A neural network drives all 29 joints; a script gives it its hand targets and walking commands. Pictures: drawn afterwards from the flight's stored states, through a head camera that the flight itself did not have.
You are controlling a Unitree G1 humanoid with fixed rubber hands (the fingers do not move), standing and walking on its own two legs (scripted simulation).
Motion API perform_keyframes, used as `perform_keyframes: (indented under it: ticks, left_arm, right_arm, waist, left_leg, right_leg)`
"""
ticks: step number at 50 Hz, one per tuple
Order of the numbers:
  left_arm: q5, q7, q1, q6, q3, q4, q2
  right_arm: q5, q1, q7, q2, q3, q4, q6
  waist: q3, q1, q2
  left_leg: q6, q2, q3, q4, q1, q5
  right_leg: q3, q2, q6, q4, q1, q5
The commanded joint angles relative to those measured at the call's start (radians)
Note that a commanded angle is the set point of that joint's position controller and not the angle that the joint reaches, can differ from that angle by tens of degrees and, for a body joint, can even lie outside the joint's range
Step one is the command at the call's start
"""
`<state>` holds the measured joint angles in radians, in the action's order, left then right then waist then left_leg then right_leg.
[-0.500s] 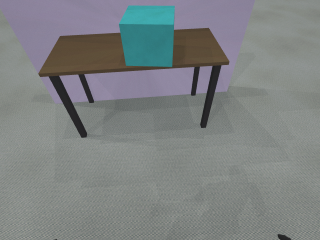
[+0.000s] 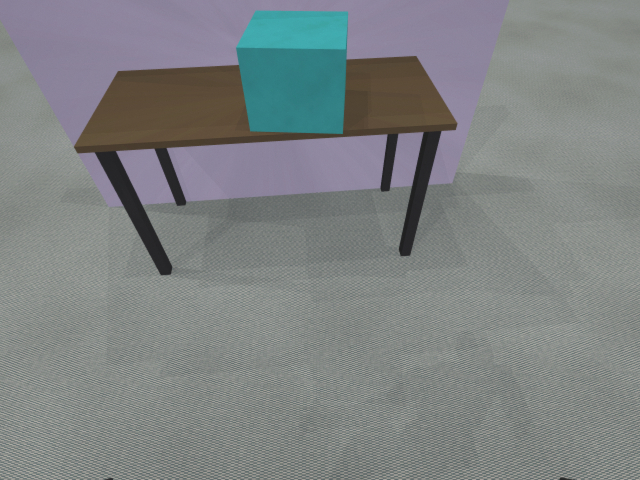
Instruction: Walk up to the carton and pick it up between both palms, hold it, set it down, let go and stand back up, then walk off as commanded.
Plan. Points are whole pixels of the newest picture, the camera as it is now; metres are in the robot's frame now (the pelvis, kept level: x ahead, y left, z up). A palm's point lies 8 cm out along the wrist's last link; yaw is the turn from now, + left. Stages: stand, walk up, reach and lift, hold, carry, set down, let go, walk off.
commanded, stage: stand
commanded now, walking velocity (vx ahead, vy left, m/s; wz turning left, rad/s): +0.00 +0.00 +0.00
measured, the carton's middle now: (298, 71) +1.18 +0.05 -0.03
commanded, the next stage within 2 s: none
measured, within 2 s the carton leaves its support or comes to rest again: neither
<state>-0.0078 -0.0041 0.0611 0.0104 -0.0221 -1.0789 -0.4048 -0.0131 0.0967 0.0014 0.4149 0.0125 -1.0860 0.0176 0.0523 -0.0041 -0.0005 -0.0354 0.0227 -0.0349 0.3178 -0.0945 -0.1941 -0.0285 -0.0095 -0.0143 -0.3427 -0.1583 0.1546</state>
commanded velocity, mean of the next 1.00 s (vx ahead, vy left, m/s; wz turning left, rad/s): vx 0.00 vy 0.00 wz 0.00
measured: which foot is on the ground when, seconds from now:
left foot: down 0.00-1.00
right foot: down 0.00-1.00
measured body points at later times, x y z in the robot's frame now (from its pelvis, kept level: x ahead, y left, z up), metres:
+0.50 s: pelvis +0.00 +0.00 +0.00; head +0.01 +0.00 +0.45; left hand +0.10 +0.33 -0.11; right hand +0.09 -0.33 -0.12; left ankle -0.01 +0.14 -0.75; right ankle +0.02 -0.13 -0.75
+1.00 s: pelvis +0.00 +0.00 +0.00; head +0.01 +0.00 +0.45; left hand +0.11 +0.33 -0.11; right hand +0.10 -0.33 -0.12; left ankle -0.01 +0.14 -0.75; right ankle +0.02 -0.13 -0.75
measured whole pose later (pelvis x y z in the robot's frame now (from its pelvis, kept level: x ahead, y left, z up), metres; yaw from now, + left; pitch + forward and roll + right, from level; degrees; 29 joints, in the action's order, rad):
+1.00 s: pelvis +0.00 +0.00 +0.00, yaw +0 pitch -2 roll +0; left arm -0.01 0.00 0.07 0.01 -0.02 -1.08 -0.41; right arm -0.01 0.10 0.00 0.41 0.02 -1.08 0.02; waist 0.05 0.00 0.00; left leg -0.03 0.02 -0.03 0.31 -0.08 -0.19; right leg -0.02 -0.02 -0.02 -0.34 -0.14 0.16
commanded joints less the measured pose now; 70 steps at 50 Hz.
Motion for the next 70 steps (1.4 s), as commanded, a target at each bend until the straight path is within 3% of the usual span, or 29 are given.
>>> perform_keyframes:
  ticks: [1, 4, 6, 7, 8, 16, 17, 19, 21, 23, 25, 29, 30, 35, 37, 40, 43, 45, 46, 47, 49, 53, 54, 55, 61, 63, 64, 66, 70]
  left_arm:
    - [0.003, 0.005, -0.015, 0.008, -0.031, 0.036, -0.184]
    - [-0.003, 0.008, -0.044, 0.010, -0.024, 0.049, -0.166]
    - [0.002, 0.006, -0.035, 0.007, -0.026, 0.043, -0.178]
    - [0.002, 0.007, -0.027, 0.008, -0.023, 0.040, -0.166]
    - [0.000, 0.004, -0.027, 0.009, -0.027, 0.041, -0.175]
    - [-0.003, 0.004, -0.033, 0.009, -0.026, 0.044, -0.183]
    - [-0.003, 0.005, -0.040, 0.010, -0.027, 0.048, -0.181]
    - [0.002, 0.000, -0.005, 0.010, -0.024, 0.036, -0.181]
    - [0.000, 0.001, -0.002, 0.010, -0.022, 0.039, -0.168]
    - [-0.001, 0.002, -0.027, 0.011, -0.024, 0.047, -0.186]
    - [0.005, 0.004, -0.007, 0.014, -0.023, 0.042, -0.181]
    - [0.000, 0.007, -0.024, 0.010, -0.023, 0.036, -0.180]
    - [-0.002, 0.004, -0.021, 0.011, -0.024, 0.042, -0.174]
    - [0.005, 0.005, -0.015, 0.012, -0.023, 0.036, -0.167]
    - [-0.003, 0.007, -0.027, 0.010, -0.028, 0.037, -0.182]
    - [0.004, 0.004, -0.005, 0.011, -0.024, 0.038, -0.177]
    - [-0.002, 0.007, -0.019, 0.012, -0.025, 0.042, -0.183]
    - [-0.004, 0.008, -0.030, 0.009, -0.029, 0.039, -0.183]
    - [-0.006, 0.007, -0.034, 0.010, -0.030, 0.038, -0.192]
    - [0.002, 0.003, -0.014, 0.009, -0.025, 0.038, -0.167]
    - [0.001, 0.003, -0.020, 0.011, -0.027, 0.042, -0.174]
    - [0.001, -0.002, -0.015, 0.012, -0.026, 0.038, -0.182]
    - [-0.007, 0.000, -0.038, 0.009, -0.026, 0.036, -0.185]
    - [0.002, -0.001, -0.025, 0.010, -0.032, 0.045, -0.182]
    - [-0.003, 0.007, -0.034, 0.007, -0.028, 0.047, -0.177]
    - [-0.001, 0.005, -0.028, 0.008, -0.033, 0.045, -0.194]
    - [-0.001, 0.006, -0.014, 0.008, -0.032, 0.037, -0.186]
    - [-0.001, 0.004, -0.014, 0.009, -0.032, 0.042, -0.182]
    - [-0.002, 0.004, -0.013, 0.011, -0.026, 0.033, -0.179]
  right_arm:
    - [0.006, -0.027, 0.005, 0.183, 0.038, 0.037, 0.007]
    - [0.002, -0.018, 0.007, 0.186, 0.037, 0.041, 0.009]
    - [-0.002, -0.039, 0.001, 0.182, 0.035, 0.039, 0.009]
    - [0.002, -0.031, -0.002, 0.164, 0.030, 0.044, 0.008]
    - [-0.004, -0.020, 0.004, 0.168, 0.032, 0.040, 0.006]
    - [0.005, -0.018, 0.004, 0.165, 0.031, 0.038, 0.005]
    - [-0.002, -0.015, 0.007, 0.158, 0.030, 0.045, 0.006]
    - [-0.001, -0.003, 0.001, 0.179, 0.035, 0.042, 0.005]
    - [-0.004, -0.009, 0.002, 0.193, 0.040, 0.046, 0.005]
    - [0.003, -0.009, 0.002, 0.164, 0.034, 0.040, 0.006]
    - [0.002, -0.003, 0.006, 0.177, 0.035, 0.039, 0.008]
    - [0.003, -0.007, 0.003, 0.172, 0.033, 0.040, 0.008]
    - [0.005, -0.016, 0.003, 0.181, 0.042, 0.038, 0.010]
    - [0.003, -0.027, 0.004, 0.186, 0.036, 0.042, 0.010]
    - [0.000, -0.006, 0.004, 0.160, 0.038, 0.045, 0.008]
    - [0.001, 0.000, 0.010, 0.181, 0.041, 0.042, 0.006]
    - [0.000, -0.001, 0.005, 0.157, 0.036, 0.046, 0.006]
    - [-0.006, -0.021, 0.007, 0.179, 0.042, 0.044, 0.005]
    - [0.002, -0.001, 0.009, 0.171, 0.038, 0.044, 0.006]
    - [-0.002, -0.025, 0.011, 0.199, 0.042, 0.040, 0.006]
    - [0.003, -0.006, 0.009, 0.165, 0.036, 0.047, 0.012]
    - [-0.001, -0.038, 0.004, 0.181, 0.043, 0.051, 0.013]
    - [-0.001, -0.025, 0.003, 0.154, 0.037, 0.047, 0.008]
    - [0.004, -0.015, 0.001, 0.167, 0.037, 0.048, 0.011]
    - [-0.004, -0.022, 0.006, 0.172, 0.043, 0.041, 0.006]
    - [-0.002, -0.038, 0.003, 0.164, 0.037, 0.050, 0.009]
    - [0.000, -0.002, 0.005, 0.166, 0.040, 0.043, 0.007]
    - [-0.006, -0.023, 0.007, 0.175, 0.041, 0.041, 0.003]
    - [-0.001, -0.031, 0.007, 0.180, 0.040, 0.043, 0.005]
  waist:
    - [-0.075, -0.002, 0.036]
    - [-0.082, -0.004, 0.001]
    - [-0.075, 0.006, 0.014]
    - [-0.063, -0.002, -0.019]
    - [-0.071, -0.005, 0.016]
    - [-0.043, -0.001, -0.011]
    - [-0.038, -0.011, 0.025]
    - [-0.048, 0.000, -0.016]
    - [-0.067, 0.007, -0.019]
    - [-0.083, 0.000, 0.023]
    - [-0.078, 0.009, -0.007]
    - [-0.047, 0.000, -0.004]
    - [-0.073, -0.004, 0.025]
    - [-0.084, 0.004, -0.020]
    - [-0.076, -0.006, 0.031]
    - [-0.084, 0.005, -0.043]
    - [-0.069, 0.001, 0.038]
    - [-0.081, 0.003, -0.028]
    - [-0.055, -0.003, 0.018]
    - [-0.066, 0.016, -0.033]
    - [-0.048, 0.004, 0.013]
    - [-0.076, 0.008, -0.013]
    - [-0.060, -0.008, 0.025]
    - [-0.066, 0.002, -0.002]
    - [-0.040, 0.003, -0.013]
    - [-0.042, 0.011, 0.055]
    - [-0.054, -0.002, 0.040]
    - [-0.084, 0.007, -0.021]
    - [-0.047, 0.004, -0.015]
  left_leg:
    - [0.045, 0.102, -0.062, -0.041, 0.003, 0.132]
    - [0.042, 0.098, -0.057, -0.037, -0.004, 0.135]
    - [0.041, 0.098, -0.053, -0.040, -0.016, 0.122]
    - [0.044, 0.100, -0.049, -0.031, -0.020, 0.116]
    - [0.045, 0.099, -0.058, -0.038, -0.020, 0.115]
    - [0.039, 0.095, -0.054, -0.040, -0.016, 0.097]
    - [0.045, 0.102, -0.062, -0.043, -0.023, 0.095]
    - [0.045, 0.099, -0.062, -0.041, -0.030, 0.071]
    - [0.044, 0.094, -0.056, -0.034, -0.041, 0.070]
    - [0.043, 0.100, -0.065, -0.045, -0.010, 0.096]
    - [0.042, 0.097, -0.066, -0.038, -0.001, 0.131]
    - [0.040, 0.100, -0.052, -0.036, -0.018, 0.121]
    - [0.038, 0.097, -0.056, -0.038, 0.002, 0.125]
    - [0.047, 0.099, -0.060, -0.035, -0.020, 0.134]
    - [0.043, 0.101, -0.063, -0.051, -0.003, 0.135]
    - [0.046, 0.096, -0.057, -0.031, -0.016, 0.153]
    - [0.042, 0.105, -0.067, -0.047, 0.006, 0.134]
    - [0.044, 0.097, -0.052, -0.048, -0.006, 0.130]
    - [0.039, 0.096, -0.055, -0.056, -0.014, 0.134]
    - [0.044, 0.102, -0.056, -0.047, -0.023, 0.115]
    - [0.041, 0.102, -0.063, -0.055, -0.024, 0.120]
    - [0.045, 0.101, -0.052, -0.042, 0.004, 0.124]
    - [0.043, 0.099, -0.054, -0.056, -0.013, 0.113]
    - [0.045, 0.102, -0.054, -0.051, -0.016, 0.093]
    - [0.043, 0.097, -0.051, -0.053, -0.038, 0.086]
    - [0.044, 0.101, -0.057, -0.057, -0.029, 0.099]
    - [0.042, 0.097, -0.051, -0.049, -0.013, 0.098]
    - [0.043, 0.101, -0.048, -0.053, -0.005, 0.067]
    - [0.045, 0.101, -0.055, -0.052, -0.021, 0.089]
  right_leg:
    - [-0.069, -0.105, 0.039, 0.050, 0.035, -0.104]
    - [-0.079, -0.113, 0.039, 0.037, 0.036, -0.108]
    - [-0.076, -0.109, 0.037, 0.051, 0.039, -0.076]
    - [-0.093, -0.110, 0.040, 0.057, 0.027, -0.069]
    - [-0.077, -0.109, 0.036, 0.047, 0.042, -0.072]
    - [-0.078, -0.105, 0.037, 0.062, 0.018, -0.054]
    - [-0.068, -0.101, 0.036, 0.052, 0.015, -0.036]
    - [-0.083, -0.106, 0.035, 0.062, 0.025, 0.002]
    - [-0.082, -0.106, 0.038, 0.057, 0.038, -0.018]
    - [-0.073, -0.112, 0.036, 0.045, 0.030, -0.055]
    - [-0.082, -0.107, 0.036, 0.042, 0.040, -0.069]
    - [-0.081, -0.111, 0.041, 0.050, 0.034, -0.086]
    - [-0.065, -0.109, 0.036, 0.045, 0.033, -0.093]
    - [-0.072, -0.112, 0.039, 0.048, 0.062, -0.103]
    - [-0.059, -0.105, 0.036, 0.048, 0.054, -0.075]
    - [-0.087, -0.118, 0.035, 0.049, 0.075, -0.127]
    - [-0.060, -0.109, 0.035, 0.040, 0.043, -0.090]
    - [-0.075, -0.111, 0.036, 0.045, 0.054, -0.094]
    - [-0.067, -0.104, 0.036, 0.045, 0.044, -0.079]
    - [-0.082, -0.116, 0.036, 0.051, 0.051, -0.096]
    - [-0.068, -0.112, 0.038, 0.042, 0.041, -0.086]
    - [-0.071, -0.112, 0.041, 0.049, 0.038, -0.084]
    - [-0.060, -0.110, 0.037, 0.044, 0.026, -0.056]
    - [-0.075, -0.111, 0.039, 0.055, 0.034, -0.049]
    - [-0.078, -0.116, 0.042, 0.056, 0.034, -0.079]
    - [-0.062, -0.104, 0.033, 0.059, 0.028, -0.065]
    - [-0.078, -0.111, 0.036, 0.057, 0.020, -0.046]
    - [-0.083, -0.119, 0.042, 0.056, 0.040, -0.047]
    - [-0.082, -0.110, 0.038, 0.056, 0.031, -0.027]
